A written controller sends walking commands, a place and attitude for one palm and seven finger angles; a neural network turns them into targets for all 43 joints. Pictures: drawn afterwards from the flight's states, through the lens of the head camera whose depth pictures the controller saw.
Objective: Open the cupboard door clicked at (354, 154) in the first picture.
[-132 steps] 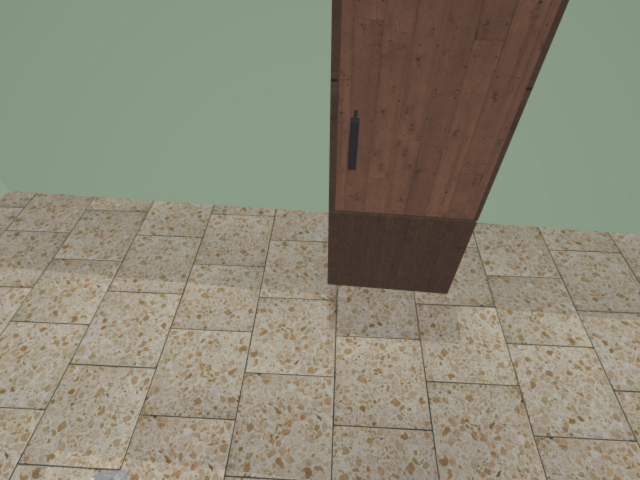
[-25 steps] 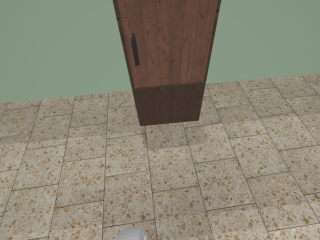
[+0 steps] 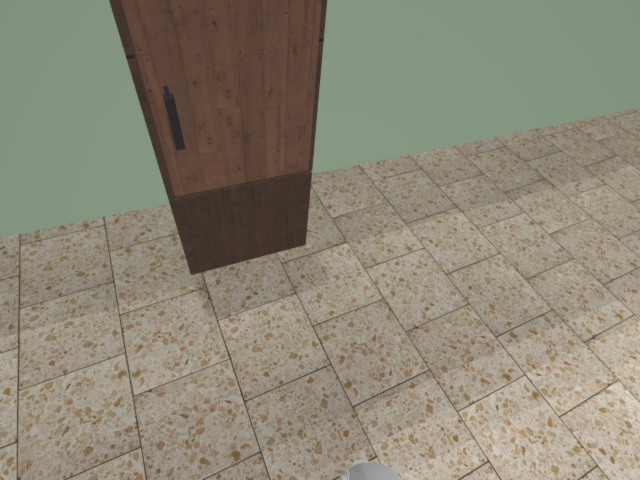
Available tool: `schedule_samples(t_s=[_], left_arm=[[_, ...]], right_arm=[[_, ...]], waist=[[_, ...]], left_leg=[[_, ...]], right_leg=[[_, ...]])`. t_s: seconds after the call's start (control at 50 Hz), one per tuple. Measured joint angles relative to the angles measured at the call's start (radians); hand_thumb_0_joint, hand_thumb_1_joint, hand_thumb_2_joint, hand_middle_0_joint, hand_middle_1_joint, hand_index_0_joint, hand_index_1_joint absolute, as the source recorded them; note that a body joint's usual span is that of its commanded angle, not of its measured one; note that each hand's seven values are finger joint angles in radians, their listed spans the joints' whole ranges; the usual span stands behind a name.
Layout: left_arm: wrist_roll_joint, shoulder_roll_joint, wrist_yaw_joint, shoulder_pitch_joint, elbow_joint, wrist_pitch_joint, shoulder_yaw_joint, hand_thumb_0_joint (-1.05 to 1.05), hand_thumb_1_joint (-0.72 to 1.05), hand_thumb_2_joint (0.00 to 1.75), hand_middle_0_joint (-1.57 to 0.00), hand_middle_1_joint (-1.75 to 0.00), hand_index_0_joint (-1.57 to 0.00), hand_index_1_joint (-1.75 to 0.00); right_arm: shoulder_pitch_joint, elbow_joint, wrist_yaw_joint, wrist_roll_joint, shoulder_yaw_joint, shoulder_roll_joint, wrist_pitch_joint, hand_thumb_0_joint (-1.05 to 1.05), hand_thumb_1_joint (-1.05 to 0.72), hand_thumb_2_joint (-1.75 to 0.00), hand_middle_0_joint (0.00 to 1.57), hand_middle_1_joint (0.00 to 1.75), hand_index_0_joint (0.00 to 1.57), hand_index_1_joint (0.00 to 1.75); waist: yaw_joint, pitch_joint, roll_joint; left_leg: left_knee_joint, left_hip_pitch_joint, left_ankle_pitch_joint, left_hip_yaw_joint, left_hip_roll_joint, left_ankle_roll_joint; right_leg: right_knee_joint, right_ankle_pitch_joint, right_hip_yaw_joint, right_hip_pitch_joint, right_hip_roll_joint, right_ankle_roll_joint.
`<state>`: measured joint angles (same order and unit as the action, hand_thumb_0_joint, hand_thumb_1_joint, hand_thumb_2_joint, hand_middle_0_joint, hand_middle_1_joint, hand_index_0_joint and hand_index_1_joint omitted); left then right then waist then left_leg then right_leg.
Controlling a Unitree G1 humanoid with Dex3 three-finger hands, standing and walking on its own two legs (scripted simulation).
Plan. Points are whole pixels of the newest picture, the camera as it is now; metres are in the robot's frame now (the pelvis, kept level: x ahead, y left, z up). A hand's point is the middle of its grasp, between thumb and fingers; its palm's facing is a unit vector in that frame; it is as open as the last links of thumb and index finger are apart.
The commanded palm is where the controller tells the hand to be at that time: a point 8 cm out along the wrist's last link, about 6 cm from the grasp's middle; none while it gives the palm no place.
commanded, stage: walk to a spot facing it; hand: left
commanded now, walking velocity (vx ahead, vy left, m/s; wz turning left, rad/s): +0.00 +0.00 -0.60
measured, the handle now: (173, 118) +0.86 +0.42 -0.08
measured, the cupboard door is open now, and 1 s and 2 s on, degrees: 0 0 0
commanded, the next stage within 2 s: turn to face it in 1.04 s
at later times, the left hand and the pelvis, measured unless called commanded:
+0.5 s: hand out of the picture +0.15 +0.12 -0.15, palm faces -0.31 -0.92 -0.23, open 7.4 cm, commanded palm none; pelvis +0.01 -0.04 +0.00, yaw -19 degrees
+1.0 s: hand (273, 362) +0.32 +0.10 -0.17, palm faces -0.52 -0.84 -0.18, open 7.4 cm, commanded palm none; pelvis +0.16 -0.04 +0.00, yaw -36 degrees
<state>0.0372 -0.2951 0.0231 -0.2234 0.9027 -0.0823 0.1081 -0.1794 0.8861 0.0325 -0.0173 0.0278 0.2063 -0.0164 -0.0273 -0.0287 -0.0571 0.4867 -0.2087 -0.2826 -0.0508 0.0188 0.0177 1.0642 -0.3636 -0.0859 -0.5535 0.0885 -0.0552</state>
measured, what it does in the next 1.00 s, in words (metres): walks ahead, turning right: right foot, then left foot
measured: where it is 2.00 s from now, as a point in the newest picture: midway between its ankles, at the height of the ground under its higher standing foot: outside the picture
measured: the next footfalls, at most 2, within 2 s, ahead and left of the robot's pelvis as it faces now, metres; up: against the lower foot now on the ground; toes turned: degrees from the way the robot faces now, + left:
right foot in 0.32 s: +0.00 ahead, -0.15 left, +0.00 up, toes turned -18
left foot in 0.70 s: +0.23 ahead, +0.03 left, +0.00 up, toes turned -18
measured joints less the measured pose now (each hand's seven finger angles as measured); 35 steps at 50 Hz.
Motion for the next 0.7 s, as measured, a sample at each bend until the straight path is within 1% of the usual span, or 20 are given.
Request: schedule_samples(t_s=[0.04,0.1,0.16,0.2,0.26,0.3,0.32,0.34,0.36,0.38,0.4,0.44,0.52,0.58,0.64,0.7], left_arm=[[-0.001,-0.003,0.006,-0.002,-0.005,-0.001,0.002,0.01,0.91,0.9,-0.2,-0.3,-0.19,-0.3],[-0.004,0.004,0.01,0.0,-0.001,-0.006,-0.002,0.01,0.91,0.9,-0.2,-0.3,-0.19,-0.3],[-0.007,0.016,0.012,0.014,0.006,-0.014,-0.01,0.01,0.91,0.9,-0.2,-0.3,-0.19,-0.3],[-0.008,0.027,0.013,0.031,0.009,-0.015,-0.017,0.01,0.91,0.9,-0.2,-0.3,-0.19,-0.3],[-0.011,0.045,0.014,0.058,0.003,-0.006,-0.028,0.01,0.91,0.9,-0.2,-0.3,-0.19,-0.3],[-0.011,0.053,0.016,0.066,-0.009,0.011,-0.036,0.01,0.91,0.9,-0.2,-0.3,-0.19,-0.3],[-0.008,0.054,0.015,0.069,-0.014,0.026,-0.04,0.01,0.91,0.9,-0.2,-0.3,-0.19,-0.3],[-0.011,0.064,0.009,0.076,-0.012,0.037,-0.045,0.01,0.91,0.9,-0.2,-0.3,-0.19,-0.3],[-0.014,0.074,0.004,0.077,-0.013,0.044,-0.05,0.01,0.91,0.9,-0.2,-0.3,-0.19,-0.3],[-0.015,0.082,-0.001,0.07,-0.014,0.05,-0.053,0.01,0.91,0.9,-0.2,-0.3,-0.2,-0.3],[-0.015,0.089,-0.006,0.058,-0.015,0.055,-0.055,0.01,0.91,0.9,-0.2,-0.3,-0.2,-0.3],[-0.013,0.097,-0.012,0.029,-0.007,0.066,-0.06,0.01,0.9,0.9,-0.2,-0.3,-0.2,-0.3],[-0.01,0.101,-0.01,-0.026,0.026,0.083,-0.066,0.01,0.9,0.9,-0.2,-0.3,-0.2,-0.3],[-0.008,0.1,-0.008,-0.062,0.05,0.089,-0.067,0.01,0.9,0.9,-0.2,-0.3,-0.2,-0.3],[-0.006,0.093,-0.009,-0.094,0.069,0.089,-0.062,0.01,0.9,0.9,-0.2,-0.3,-0.2,-0.3],[-0.007,0.081,-0.011,-0.125,0.085,0.081,-0.05,0.01,0.9,0.9,-0.2,-0.3,-0.2,-0.3]], right_arm=[[-0.018,0.007,0.0,-0.003,-0.001,-0.003,0.001,0.01,-0.91,-0.9,0.2,0.3,0.2,0.3],[-0.041,0.013,-0.003,-0.004,0.002,-0.007,0.008,0.01,-0.9,-0.9,0.2,0.3,0.2,0.3],[-0.06,0.021,-0.007,-0.006,0.006,-0.009,0.013,0.01,-0.9,-0.9,0.2,0.3,0.2,0.3],[-0.072,0.029,-0.011,-0.007,0.01,-0.006,0.013,0.01,-0.9,-0.9,0.2,0.3,0.2,0.3],[-0.088,0.047,-0.017,-0.009,0.019,0.007,0.007,0.01,-0.9,-0.9,0.2,0.3,0.2,0.3],[-0.11,0.056,-0.022,-0.008,0.025,0.022,0.002,0.01,-0.9,-0.9,0.2,0.3,0.2,0.3],[-0.122,0.06,-0.025,-0.005,0.027,0.03,-0.003,0.01,-0.9,-0.9,0.2,0.3,0.2,0.3],[-0.125,0.069,-0.026,-0.005,0.03,0.043,-0.016,0.01,-0.9,-0.9,0.2,0.3,0.2,0.3],[-0.126,0.08,-0.026,-0.005,0.032,0.053,-0.032,0.01,-0.91,-0.9,0.2,0.3,0.2,0.3],[-0.126,0.091,-0.029,-0.005,0.034,0.059,-0.044,0.01,-0.91,-0.9,0.2,0.3,0.2,0.3],[-0.125,0.099,-0.033,-0.007,0.035,0.063,-0.05,0.01,-0.91,-0.9,0.2,0.3,0.2,0.3],[-0.117,0.098,-0.041,-0.013,0.038,0.067,-0.046,0.01,-0.91,-0.9,0.2,0.29,0.2,0.3],[-0.095,0.068,-0.05,-0.013,0.042,0.063,-0.019,0.01,-0.91,-0.9,0.2,0.29,0.2,0.3],[-0.071,0.048,-0.055,-0.011,0.042,0.053,-0.006,0.01,-0.91,-0.9,0.2,0.29,0.2,0.3],[-0.048,0.031,-0.057,-0.006,0.037,0.039,0.007,0.01,-0.91,-0.9,0.2,0.29,0.2,0.3],[-0.035,0.011,-0.052,-0.001,0.027,0.026,0.033,0.01,-0.91,-0.9,0.2,0.29,0.2,0.3]], waist=[[-0.001,-0.001,0.007],[0.006,-0.007,0.023],[0.02,-0.021,0.036],[0.033,-0.032,0.047],[0.05,-0.045,0.068],[0.056,-0.041,0.083],[0.056,-0.035,0.086],[0.06,-0.038,0.105],[0.062,-0.037,0.116],[0.059,-0.032,0.118],[0.054,-0.024,0.115],[0.051,-0.012,0.103],[0.049,0.004,0.081],[0.038,0.01,0.07],[0.018,0.013,0.056],[0.002,0.016,0.039]], left_leg=[[-0.015,0.015,0.005,-0.025,0.015,0.002],[-0.022,0.03,0.002,-0.065,0.038,0.002],[-0.014,0.036,-0.007,-0.108,0.061,-0.004],[0.004,0.033,-0.017,-0.133,0.08,-0.012],[0.053,0.016,-0.044,-0.17,0.114,-0.032],[0.122,-0.011,-0.081,-0.189,0.143,-0.051],[0.197,-0.041,-0.13,-0.187,0.155,-0.06],[0.294,-0.081,-0.2,-0.146,0.161,-0.069],[0.392,-0.124,-0.238,-0.099,0.152,-0.073],[0.477,-0.162,-0.243,-0.066,0.138,-0.075],[0.538,-0.195,-0.224,-0.047,0.126,-0.077],[0.581,-0.244,-0.158,-0.032,0.114,-0.086],[0.511,-0.294,-0.06,-0.028,0.108,-0.102],[0.425,-0.302,-0.025,-0.02,0.101,-0.103],[0.306,-0.273,-0.022,-0.02,0.085,-0.097],[0.135,-0.184,0.002,-0.033,0.062,-0.088]], right_leg=[[0.08,0.007,0.031,-0.004,-0.034,-0.013],[0.048,-0.01,0.06,0.035,-0.082,-0.025],[-0.063,-0.04,0.086,0.09,-0.118,-0.028],[-0.152,-0.057,0.104,0.131,-0.129,-0.021],[-0.295,-0.055,0.132,0.199,-0.126,0.001],[-0.443,0.002,0.154,0.271,-0.117,0.023],[-0.489,0.056,0.151,0.285,-0.112,0.045],[-0.465,0.062,0.153,0.274,-0.098,0.06],[-0.45,0.049,0.153,0.271,-0.088,0.069],[-0.454,0.039,0.147,0.278,-0.081,0.074],[-0.471,0.037,0.136,0.29,-0.077,0.078],[-0.524,0.055,0.111,0.321,-0.073,0.079],[-0.609,0.086,0.068,0.376,-0.069,0.076],[-0.639,0.083,0.042,0.408,-0.062,0.07],[-0.638,0.059,0.015,0.432,-0.059,0.058],[-0.578,-0.001,-0.016,0.436,-0.058,0.038]])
